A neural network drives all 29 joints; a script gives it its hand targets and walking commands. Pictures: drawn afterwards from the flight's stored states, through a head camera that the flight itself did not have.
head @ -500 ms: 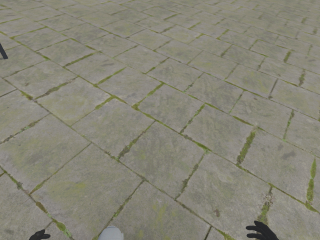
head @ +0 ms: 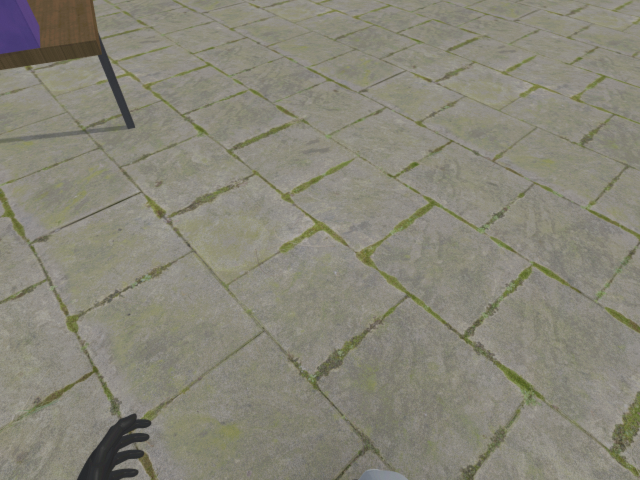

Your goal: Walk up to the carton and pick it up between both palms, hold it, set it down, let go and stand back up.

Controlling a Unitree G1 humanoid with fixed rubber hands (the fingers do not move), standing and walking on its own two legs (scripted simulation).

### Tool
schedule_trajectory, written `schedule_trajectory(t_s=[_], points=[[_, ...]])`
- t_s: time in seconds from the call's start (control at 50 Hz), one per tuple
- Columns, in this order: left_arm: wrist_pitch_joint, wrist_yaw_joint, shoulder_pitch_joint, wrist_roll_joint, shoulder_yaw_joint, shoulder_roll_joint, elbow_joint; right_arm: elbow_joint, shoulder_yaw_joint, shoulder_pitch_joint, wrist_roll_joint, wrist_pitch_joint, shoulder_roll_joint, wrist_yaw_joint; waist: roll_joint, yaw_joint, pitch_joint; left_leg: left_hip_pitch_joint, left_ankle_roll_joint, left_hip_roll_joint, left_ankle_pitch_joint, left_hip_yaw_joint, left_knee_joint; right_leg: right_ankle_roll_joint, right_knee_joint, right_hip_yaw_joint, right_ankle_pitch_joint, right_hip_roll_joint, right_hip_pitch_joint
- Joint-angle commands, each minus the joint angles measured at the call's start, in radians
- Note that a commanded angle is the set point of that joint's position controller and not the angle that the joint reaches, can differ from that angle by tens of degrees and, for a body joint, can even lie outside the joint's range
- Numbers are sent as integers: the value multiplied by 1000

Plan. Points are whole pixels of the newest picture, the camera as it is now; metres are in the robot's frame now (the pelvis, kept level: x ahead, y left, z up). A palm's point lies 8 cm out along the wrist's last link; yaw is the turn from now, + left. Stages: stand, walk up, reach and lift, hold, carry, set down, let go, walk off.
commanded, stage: walk up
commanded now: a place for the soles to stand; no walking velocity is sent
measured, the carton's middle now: out of the picture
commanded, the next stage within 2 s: none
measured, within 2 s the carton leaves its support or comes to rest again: neither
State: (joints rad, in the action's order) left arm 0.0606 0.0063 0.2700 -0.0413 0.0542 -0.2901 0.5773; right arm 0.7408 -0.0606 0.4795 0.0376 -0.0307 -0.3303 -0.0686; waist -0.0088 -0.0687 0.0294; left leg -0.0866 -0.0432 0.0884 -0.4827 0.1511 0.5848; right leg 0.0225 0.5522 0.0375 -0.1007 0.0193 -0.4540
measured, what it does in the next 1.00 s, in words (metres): walks ahead, turning left: left foot, then right foot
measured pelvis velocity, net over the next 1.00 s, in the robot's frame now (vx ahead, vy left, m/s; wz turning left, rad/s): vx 0.54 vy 0.15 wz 0.45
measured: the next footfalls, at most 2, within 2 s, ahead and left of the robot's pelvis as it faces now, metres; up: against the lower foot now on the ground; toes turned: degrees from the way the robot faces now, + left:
left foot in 0.48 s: +0.39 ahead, +0.22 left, +0.00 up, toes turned +19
right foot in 0.94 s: +0.70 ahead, +0.12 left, +0.00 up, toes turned +20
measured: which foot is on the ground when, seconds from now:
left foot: down 0.00-0.00, up 0.02-0.46, down 0.48-0.96, up 0.98-1.00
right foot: down 0.00-0.50, up 0.52-0.92, down 0.94-1.00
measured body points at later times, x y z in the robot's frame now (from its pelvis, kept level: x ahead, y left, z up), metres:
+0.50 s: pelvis +0.27 +0.08 -0.01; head +0.29 +0.10 +0.44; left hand +0.18 +0.35 -0.13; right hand +0.51 -0.09 -0.09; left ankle +0.36 +0.21 -0.72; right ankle +0.12 -0.11 -0.71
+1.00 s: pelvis +0.54 +0.15 +0.00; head +0.55 +0.15 +0.45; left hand +0.56 +0.45 -0.08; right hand +0.66 -0.08 -0.13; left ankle +0.38 +0.21 -0.67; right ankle +0.66 +0.10 -0.72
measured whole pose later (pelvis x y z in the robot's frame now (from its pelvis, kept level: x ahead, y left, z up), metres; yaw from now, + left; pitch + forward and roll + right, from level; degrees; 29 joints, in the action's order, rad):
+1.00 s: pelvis +0.54 +0.15 +0.00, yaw +26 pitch -1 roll +1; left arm 0.07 -0.01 0.31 -0.07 0.03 -0.27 0.54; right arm 0.73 -0.03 0.46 0.05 -0.02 -0.28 -0.04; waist -0.02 -0.04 -0.04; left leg -0.22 -0.02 0.08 -0.51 0.08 0.98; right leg 0.06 0.66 0.09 -0.21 0.04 -0.43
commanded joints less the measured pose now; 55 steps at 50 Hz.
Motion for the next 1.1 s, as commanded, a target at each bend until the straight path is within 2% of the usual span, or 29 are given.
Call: schedule_trajectory(t_s=[0.0,0.02,0.04,0.08,0.12,0.22,0.28,0.34,0.4,0.44,0.46,0.48,0.5,0.52,0.56,0.6,0.66,0.7,0.8,0.84,0.88,0.9,0.92,0.94,0.96,0.98,1.02,1.04,1.08], points=[[16,-61,259,-69,87,-294,-38,-138,-4,97,15,7,-69,24,230,108,72,-671,54,-6,-94,-55,665,196,-319,-914,-694,536,635],[12,-67,208,-42,76,-240,-38,-134,-18,38,42,27,-149,30,93,99,7,-679,51,-84,-8,-13,761,208,-351,-917,-769,537,516],[18,-64,170,-25,51,-185,-35,-133,-31,-4,48,33,-161,23,22,95,-68,-680,57,-107,86,-2,764,159,-323,-690,-642,467,462],[36,-55,125,-21,28,-133,-22,-137,-12,-51,33,32,-87,-2,40,87,-122,-620,60,-158,234,13,644,77,-293,-285,-268,314,337],[50,-38,119,-15,11,-116,11,-139,3,-61,25,35,-34,-25,121,75,-97,-556,66,-150,305,-31,628,67,-293,-98,-85,236,301],[61,-27,184,-17,13,-128,51,-162,24,-234,3,41,1,-37,134,93,-138,-586,80,-165,369,-116,395,125,-309,75,150,241,313],[49,-29,225,-15,18,-155,55,-172,34,-331,2,30,22,-44,123,121,-148,-526,59,-163,444,-186,165,128,-321,143,149,235,362],[31,-34,236,-9,25,-185,56,-174,24,-368,12,21,25,-44,123,123,-155,-429,21,-165,459,-209,50,146,-335,167,100,290,390],[7,-41,233,-6,31,-201,51,-159,4,-313,23,13,5,-31,98,75,-133,-335,-26,-128,333,-213,-26,151,-209,195,149,324,443],[-9,-35,260,-5,21,-171,41,-87,-36,-55,32,2,-75,0,-36,-48,40,42,-79,-46,265,-212,-36,118,211,264,174,250,333],[-14,-26,323,-9,-1,-127,19,-61,-60,59,38,3,-148,18,-142,-87,172,294,-140,-159,140,-13,24,88,469,244,-20,208,139],[-15,-8,379,19,-13,-109,-46,-92,-84,4,19,0,-256,31,-300,-53,195,451,-324,-395,-27,520,-106,28,750,170,-502,46,-199],[-21,-6,214,13,20,-162,-72,-104,-91,-20,-28,12,-236,46,-147,-108,153,283,-344,-434,-220,689,-302,23,831,22,-446,38,-232],[-21,7,114,11,30,-182,-113,-100,-69,-61,-49,20,-205,55,-72,-87,24,139,-271,-410,-160,564,-337,36,837,-58,-374,79,-222],[-7,25,160,26,14,-103,-97,-104,-55,-158,-21,22,-139,68,-46,6,-117,-63,-211,-342,196,279,-272,30,733,-48,-246,132,-185],[-6,29,204,19,16,-87,-69,-79,-31,-172,-13,4,-70,57,-43,59,-112,-203,-158,-243,315,135,-263,15,617,-55,-230,137,-58],[-20,31,195,10,6,-64,-51,-68,-24,-168,-7,-26,-66,43,-79,64,-79,-224,-171,-201,332,68,-309,-26,481,-4,-186,109,-51],[-20,26,96,12,3,-67,-83,-60,-26,-143,-7,-37,-79,35,-99,39,-134,-238,-171,-196,311,72,-345,-45,308,11,-131,111,-84],[-7,13,-4,1,0,-51,-107,-46,-33,-25,-5,-38,-109,28,-75,-19,-77,-108,-127,-201,403,69,-264,-18,66,41,50,49,-5],[-1,3,25,-1,11,-61,-106,-56,-31,-15,-5,-34,-110,30,-54,4,-74,-94,-121,-225,380,106,-216,3,29,17,39,47,62],[13,-15,165,-10,28,-92,-72,-79,-24,-38,1,-30,-102,32,1,92,-40,-152,-86,-196,421,78,-33,39,-36,22,3,25,262],[22,-26,276,-19,39,-130,-48,-87,-6,-13,2,-31,-61,30,75,145,27,-244,-52,-133,380,11,192,73,-41,-44,-50,86,444],[27,-33,386,-53,47,-203,-38,-100,20,66,13,-24,3,27,229,171,156,-397,8,-50,136,-64,520,129,-97,-413,-311,359,645],[11,-43,343,-43,78,-277,-49,-132,7,117,3,-5,-38,38,252,132,92,-618,48,17,-116,-92,673,251,-269,-800,-493,524,685],[-1,-52,298,-21,73,-228,-42,-126,-11,55,28,13,-110,45,110,125,28,-652,45,-66,-25,-43,770,262,-321,-832,-680,530,558],[1,-51,250,-7,47,-170,-44,-136,-25,-6,29,20,-125,36,27,120,-83,-649,50,-82,59,-18,767,202,-329,-619,-618,458,449],[20,-45,183,-11,25,-133,-35,-145,-12,-46,17,20,-57,16,31,92,-158,-592,52,-126,186,-12,642,110,-313,-294,-313,325,285],[31,-39,151,-9,13,-118,-19,-143,-10,-31,14,23,-35,7,69,69,-160,-537,56,-135,220,-24,606,86,-322,-193,-249,267,223],[45,-30,162,-9,9,-120,11,-130,4,-27,13,27,2,-10,115,60,-124,-510,69,-125,270,-71,590,110,-321,-97,-148,227,210]])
